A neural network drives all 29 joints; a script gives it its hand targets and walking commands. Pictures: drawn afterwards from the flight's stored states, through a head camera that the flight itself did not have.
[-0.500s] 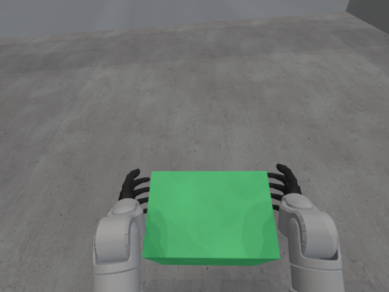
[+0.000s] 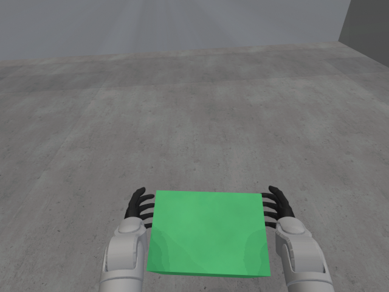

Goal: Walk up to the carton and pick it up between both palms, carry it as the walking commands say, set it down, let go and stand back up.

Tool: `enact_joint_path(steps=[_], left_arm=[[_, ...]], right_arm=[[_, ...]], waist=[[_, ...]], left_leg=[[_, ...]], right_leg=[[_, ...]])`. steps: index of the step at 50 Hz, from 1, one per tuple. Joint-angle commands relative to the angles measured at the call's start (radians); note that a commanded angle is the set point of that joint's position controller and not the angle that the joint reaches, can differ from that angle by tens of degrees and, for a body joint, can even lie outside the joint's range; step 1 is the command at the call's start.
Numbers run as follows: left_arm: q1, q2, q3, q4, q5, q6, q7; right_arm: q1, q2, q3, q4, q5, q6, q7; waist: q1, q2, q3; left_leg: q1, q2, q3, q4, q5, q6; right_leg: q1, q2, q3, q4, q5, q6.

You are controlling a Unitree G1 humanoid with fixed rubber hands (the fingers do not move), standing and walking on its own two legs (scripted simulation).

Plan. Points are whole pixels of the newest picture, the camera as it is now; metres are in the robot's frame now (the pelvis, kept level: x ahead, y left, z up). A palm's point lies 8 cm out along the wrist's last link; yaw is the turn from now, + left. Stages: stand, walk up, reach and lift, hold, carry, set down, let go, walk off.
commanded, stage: hold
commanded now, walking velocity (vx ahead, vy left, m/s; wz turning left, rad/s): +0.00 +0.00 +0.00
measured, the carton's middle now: (206, 238) +0.30 +0.00 -0.05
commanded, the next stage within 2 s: set down in 0.58 s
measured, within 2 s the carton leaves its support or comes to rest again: neither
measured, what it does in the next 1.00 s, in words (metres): stands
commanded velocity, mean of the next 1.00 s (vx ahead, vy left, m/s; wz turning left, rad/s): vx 0.00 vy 0.00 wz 0.00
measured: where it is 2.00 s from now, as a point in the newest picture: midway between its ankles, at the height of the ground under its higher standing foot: outside the picture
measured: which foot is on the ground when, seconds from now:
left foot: down 0.00-1.00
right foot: down 0.00-1.00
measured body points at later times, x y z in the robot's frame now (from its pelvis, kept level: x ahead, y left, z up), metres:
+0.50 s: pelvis +0.00 +0.00 +0.00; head -0.07 +0.00 +0.45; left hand +0.30 +0.15 +0.05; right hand +0.29 -0.17 +0.05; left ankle +0.04 +0.12 -0.74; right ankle +0.02 -0.12 -0.74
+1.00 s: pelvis +0.01 +0.00 +0.00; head -0.04 -0.01 +0.45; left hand +0.31 +0.14 +0.00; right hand +0.28 -0.18 +0.00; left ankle +0.04 +0.12 -0.74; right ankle +0.02 -0.12 -0.74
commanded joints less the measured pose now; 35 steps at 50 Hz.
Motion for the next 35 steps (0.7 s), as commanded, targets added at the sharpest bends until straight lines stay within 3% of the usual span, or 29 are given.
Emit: enact_joint_path(steps=[1, 2, 4, 5, 6, 7, 8, 9, 11, 12, 13, 14, 16, 17, 18, 19, 20, 21, 22, 23, 24, 25, 27, 29, 30, 31, 33, 34, 35], left_arm=[[-0.525, -0.922, -0.498, 0.139, -0.181, -0.04, -0.317], [-0.585, -0.937, -0.501, 0.131, -0.177, -0.039, -0.326], [-0.637, -0.933, -0.494, 0.11, -0.173, -0.044, -0.333], [-0.614, -0.928, -0.497, 0.099, -0.177, -0.051, -0.336], [-0.642, -0.935, -0.48, 0.106, -0.173, -0.056, -0.342], [-0.672, -0.97, -0.511, 0.04, -0.195, -0.073, -0.346], [-0.709, -0.967, -0.512, 0.057, -0.203, -0.074, -0.353], [-0.713, -0.976, -0.52, 0.017, -0.204, -0.078, -0.35], [-0.788, -0.983, -0.508, 0.069, -0.206, -0.069, -0.353], [-0.79, -0.986, -0.501, 0.067, -0.204, -0.076, -0.352], [-0.784, -0.971, -0.5, 0.06, -0.193, -0.077, -0.357], [-0.8, -0.961, -0.483, 0.061, -0.197, -0.077, -0.351], [-0.768, -0.961, -0.466, 0.121, -0.183, -0.069, -0.354], [-0.734, -0.976, -0.465, 0.129, -0.177, -0.06, -0.349], [-0.696, -0.981, -0.471, 0.119, -0.185, -0.063, -0.353], [-0.702, -0.976, -0.478, 0.135, -0.181, -0.056, -0.362], [-0.689, -0.971, -0.473, 0.147, -0.18, -0.058, -0.363], [-0.641, -0.983, -0.451, 0.169, -0.163, -0.054, -0.361], [-0.647, -0.976, -0.457, 0.15, -0.167, -0.053, -0.364], [-0.666, -0.996, -0.481, 0.136, -0.176, -0.048, -0.363], [-0.643, -0.988, -0.474, 0.139, -0.183, -0.046, -0.362], [-0.651, -0.99, -0.49, 0.105, -0.184, -0.053, -0.361], [-0.662, -0.991, -0.507, 0.074, -0.209, -0.056, -0.366], [-0.674, -0.993, -0.528, 0.064, -0.197, -0.058, -0.366], [-0.705, -0.961, -0.524, 0.045, -0.215, -0.071, -0.372], [-0.7, -0.962, -0.507, 0.046, -0.216, -0.068, -0.37], [-0.718, -0.95, -0.507, 0.088, -0.213, -0.075, -0.367], [-0.726, -0.938, -0.485, 0.119, -0.198, -0.086, -0.368], [-0.717, -0.932, -0.467, 0.138, -0.176, -0.086, -0.366]], right_arm=[[-0.549, 0.843, 0.472, 0.124, 0.189, -0.023, 0.304], [-0.59, 0.851, 0.45, 0.127, 0.188, -0.027, 0.309], [-0.591, 0.895, 0.44, 0.183, 0.18, -0.021, 0.319], [-0.61, 0.893, 0.447, 0.147, 0.188, -0.035, 0.318], [-0.624, 0.918, 0.457, 0.173, 0.185, -0.031, 0.325], [-0.676, 0.971, 0.507, 0.089, 0.22, -0.045, 0.326], [-0.713, 0.969, 0.497, 0.095, 0.214, -0.044, 0.325], [-0.69, 0.965, 0.509, 0.082, 0.225, -0.048, 0.331], [-0.728, 0.972, 0.481, 0.162, 0.209, -0.044, 0.341], [-0.758, 0.961, 0.488, 0.14, 0.211, -0.053, 0.345], [-0.734, 0.983, 0.482, 0.159, 0.206, -0.044, 0.339], [-0.747, 0.973, 0.469, 0.178, 0.2, -0.046, 0.341], [-0.727, 0.967, 0.446, 0.21, 0.19, -0.038, 0.341], [-0.683, 0.984, 0.449, 0.238, 0.195, -0.037, 0.346], [-0.706, 0.979, 0.466, 0.177, 0.196, -0.047, 0.342], [-0.633, 0.99, 0.434, 0.243, 0.184, -0.034, 0.34], [-0.667, 0.991, 0.445, 0.202, 0.184, -0.035, 0.338], [-0.685, 0.994, 0.468, 0.171, 0.206, -0.037, 0.342], [-0.662, 0.983, 0.458, 0.19, 0.191, -0.035, 0.342], [-0.707, 0.976, 0.465, 0.143, 0.205, -0.044, 0.345], [-0.621, 0.979, 0.452, 0.208, 0.185, -0.028, 0.343], [-0.677, 0.976, 0.466, 0.134, 0.204, -0.039, 0.339], [-0.627, 1.027, 0.472, 0.171, 0.202, -0.032, 0.338], [-0.616, 0.999, 0.467, 0.156, 0.201, -0.039, 0.342], [-0.544, 1.013, 0.395, 0.189, 0.196, -0.022, 0.346], [-0.555, 0.992, 0.395, 0.206, 0.203, -0.022, 0.352], [-0.508, 0.973, 0.346, 0.268, 0.159, -0.017, 0.348], [-0.525, 0.972, 0.338, 0.293, 0.154, -0.023, 0.353], [-0.544, 0.953, 0.328, 0.306, 0.167, -0.035, 0.36]], waist=[[-0.019, -0.019, -0.064], [-0.016, 0.026, -0.062], [-0.007, -0.013, -0.055], [-0.008, -0.029, -0.095], [0.017, -0.054, -0.055], [0.031, -0.054, -0.151], [0.02, -0.077, -0.148], [0.022, -0.025, -0.168], [0.023, 0.001, -0.134], [0.015, -0.028, -0.145], [0.033, -0.018, -0.134], [0.032, -0.061, -0.128], [0.011, -0.06, -0.111], [0.033, -0.008, -0.094], [0.016, -0.089, -0.17], [0.015, -0.004, -0.132], [0.006, -0.069, -0.145], [0.045, -0.043, -0.137], [0.034, -0.067, -0.142], [0.027, -0.017, -0.163], [0.004, -0.059, -0.116], [0.02, -0.038, -0.168], [0.0, -0.089, -0.184], [0.004, -0.016, -0.176], [-0.029, -0.004, -0.222], [-0.014, 0.019, -0.209], [-0.046, 0.02, -0.139], [-0.027, 0.019, -0.106], [-0.01, 0.076, -0.096]], left_leg=[[0.166, -0.067, -0.09, -0.185, -0.023, -0.013], [0.165, -0.078, -0.074, -0.184, -0.053, -0.018], [0.191, -0.079, -0.077, -0.177, -0.014, -0.02], [0.253, -0.088, -0.075, -0.156, 0.037, -0.018], [0.243, -0.085, -0.066, -0.154, 0.034, -0.019], [0.236, -0.085, -0.073, -0.139, 0.1, -0.015], [0.224, -0.085, -0.066, -0.139, 0.054, -0.01], [0.267, -0.085, -0.07, -0.132, 0.094, -0.015], [0.222, -0.082, -0.048, -0.145, -0.043, -0.017], [0.249, -0.077, -0.06, -0.141, -0.044, -0.01], [0.243, -0.087, -0.046, -0.133, -0.022, -0.012], [0.233, -0.077, -0.058, -0.141, -0.046, -0.012], [0.267, -0.077, -0.051, -0.144, -0.026, -0.014], [0.245, -0.078, -0.041, -0.155, 0.023, -0.022], [0.303, -0.083, -0.061, -0.135, 0.095, -0.018], [0.291, -0.084, -0.042, -0.148, 0.114, -0.026], [0.288, -0.082, -0.06, -0.147, 0.086, -0.017], [0.26, -0.081, -0.059, -0.153, 0.122, -0.017], [0.3, -0.083, -0.063, -0.146, 0.154, -0.022], [0.295, -0.081, -0.058, -0.147, 0.145, -0.025], [0.301, -0.078, -0.069, -0.16, 0.174, -0.027], [0.291, -0.078, -0.07, -0.15, 0.195, -0.027], [0.316, -0.082, -0.066, -0.158, 0.219, -0.025], [0.314, -0.085, -0.062, -0.156, 0.213, -0.034], [0.201, -0.056, -0.093, -0.1, 0.137, 0.0], [0.204, -0.059, -0.086, -0.108, 0.125, -0.005], [0.172, -0.047, -0.092, -0.11, 0.073, -0.002], [0.149, -0.04, -0.092, -0.112, 0.02, 0.004], [0.12, -0.048, -0.088, -0.116, 0.03, -0.005]], right_leg=[[0.034, 0.114, 0.033, -0.149, 0.02, -0.028], [0.026, 0.113, 0.039, -0.156, -0.012, -0.037], [0.004, 0.112, 0.044, -0.168, -0.005, -0.032], [-0.005, 0.105, 0.058, -0.18, 0.025, -0.034], [-0.026, 0.104, 0.057, -0.188, 0.007, -0.028], [0.033, 0.108, 0.062, -0.165, 0.085, -0.022], [0.035, 0.11, 0.067, -0.175, 0.042, -0.023], [0.018, 0.107, 0.07, -0.163, 0.08, -0.029], [0.011, 0.107, 0.068, -0.166, -0.051, -0.034], [-0.009, 0.105, 0.066, -0.162, -0.049, -0.031], [-0.005, 0.098, 0.075, -0.177, -0.037, -0.027], [-0.005, 0.106, 0.067, -0.165, -0.049, -0.022], [-0.024, 0.101, 0.062, -0.175, -0.031, -0.018], [0.011, 0.098, 0.061, -0.174, 0.045, -0.017], [0.01, 0.101, 0.063, -0.172, 0.113, -0.009], [0.024, 0.094, 0.067, -0.177, 0.143, -0.013], [0.024, 0.099, 0.064, -0.178, 0.106, -0.009], [0.053, 0.1, 0.069, -0.171, 0.15, -0.012], [0.019, 0.102, 0.068, -0.176, 0.173, -0.009], [0.025, 0.1, 0.07, -0.174, 0.157, -0.018], [0.015, 0.106, 0.057, -0.173, 0.189, -0.013], [0.05, 0.107, 0.064, -0.169, 0.207, -0.012], [0.055, 0.109, 0.064, -0.18, 0.245, -0.002], [0.046, 0.11, 0.064, -0.177, 0.235, -0.016], [0.062, 0.101, 0.082, -0.148, 0.185, -0.015], [0.055, 0.101, 0.084, -0.152, 0.172, -0.024], [0.04, 0.096, 0.091, -0.143, 0.13, -0.028], [0.02, 0.092, 0.086, -0.138, 0.074, -0.027], [0.037, 0.09, 0.084, -0.136, 0.092, -0.034]])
